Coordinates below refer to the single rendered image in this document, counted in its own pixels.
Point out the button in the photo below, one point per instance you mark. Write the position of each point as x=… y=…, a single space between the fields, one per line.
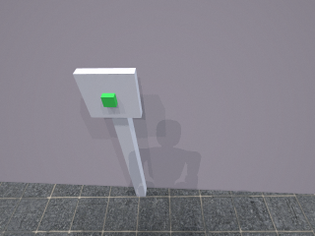
x=109 y=99

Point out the panel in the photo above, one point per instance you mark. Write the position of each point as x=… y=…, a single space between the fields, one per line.
x=92 y=83

